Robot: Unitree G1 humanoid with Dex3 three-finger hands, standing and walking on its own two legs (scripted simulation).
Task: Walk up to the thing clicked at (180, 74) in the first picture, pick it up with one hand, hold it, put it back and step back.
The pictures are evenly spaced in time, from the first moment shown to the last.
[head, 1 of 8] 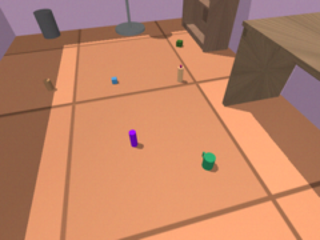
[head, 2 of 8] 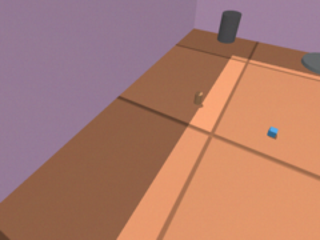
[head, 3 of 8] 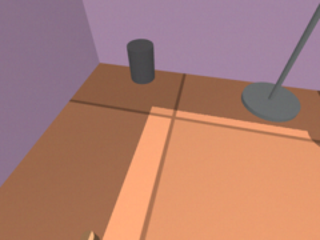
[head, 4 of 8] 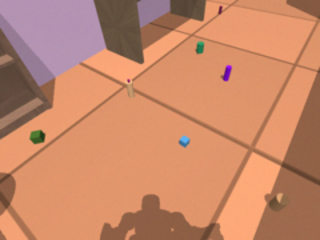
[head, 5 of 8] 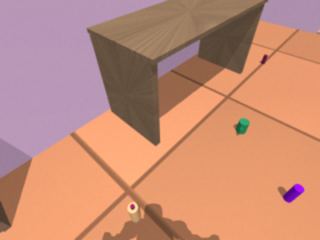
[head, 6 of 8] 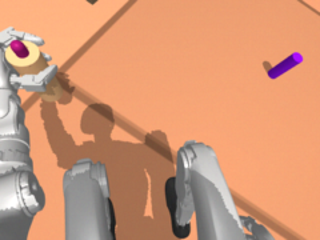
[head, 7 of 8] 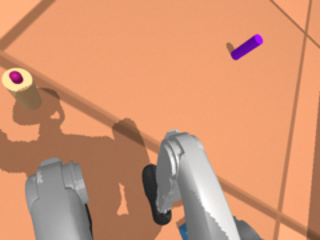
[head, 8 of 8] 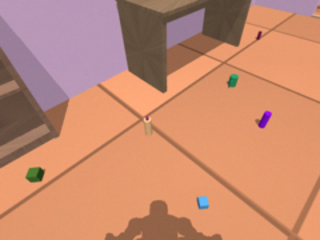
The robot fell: no
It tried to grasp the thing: yes
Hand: left
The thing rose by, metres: 0.66
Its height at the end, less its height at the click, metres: +0.00
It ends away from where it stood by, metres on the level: 0.01
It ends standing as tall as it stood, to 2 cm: yes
